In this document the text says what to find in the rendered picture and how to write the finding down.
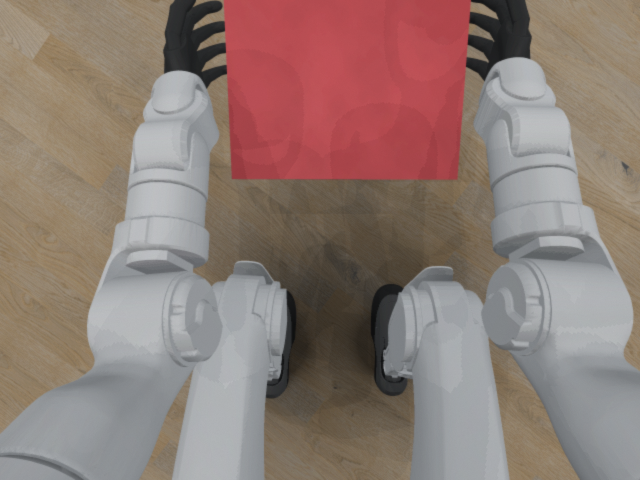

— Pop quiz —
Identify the robot left thigh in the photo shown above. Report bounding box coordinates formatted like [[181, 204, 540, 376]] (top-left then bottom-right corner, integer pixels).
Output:
[[172, 274, 287, 480]]

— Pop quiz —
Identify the robot right upper arm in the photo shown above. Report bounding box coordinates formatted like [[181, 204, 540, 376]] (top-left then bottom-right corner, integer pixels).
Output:
[[481, 258, 640, 480]]

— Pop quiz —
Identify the robot right thigh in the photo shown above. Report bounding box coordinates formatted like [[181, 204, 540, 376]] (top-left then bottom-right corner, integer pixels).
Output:
[[393, 281, 510, 480]]

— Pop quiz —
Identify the robot left hand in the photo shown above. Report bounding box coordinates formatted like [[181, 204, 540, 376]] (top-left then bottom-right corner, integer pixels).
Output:
[[163, 0, 227, 89]]

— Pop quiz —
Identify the robot right hand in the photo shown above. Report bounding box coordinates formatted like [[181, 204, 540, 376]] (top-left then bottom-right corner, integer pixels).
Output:
[[466, 0, 532, 81]]

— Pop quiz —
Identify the robot thigh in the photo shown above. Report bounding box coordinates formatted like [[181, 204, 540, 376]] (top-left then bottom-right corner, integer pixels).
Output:
[[172, 274, 287, 480], [393, 281, 510, 480]]

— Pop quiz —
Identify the left robot forearm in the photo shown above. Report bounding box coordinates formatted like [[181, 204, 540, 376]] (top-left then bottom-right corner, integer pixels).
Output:
[[87, 71, 219, 351]]

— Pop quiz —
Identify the right robot forearm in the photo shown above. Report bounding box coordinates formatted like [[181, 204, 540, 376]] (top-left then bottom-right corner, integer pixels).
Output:
[[473, 57, 633, 337]]

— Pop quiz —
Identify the carton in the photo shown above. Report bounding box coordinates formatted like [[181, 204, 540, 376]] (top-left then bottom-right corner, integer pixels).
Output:
[[224, 0, 471, 180]]

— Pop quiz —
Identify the robot left upper arm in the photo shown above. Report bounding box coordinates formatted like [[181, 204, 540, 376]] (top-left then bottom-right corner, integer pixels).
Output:
[[0, 271, 223, 480]]

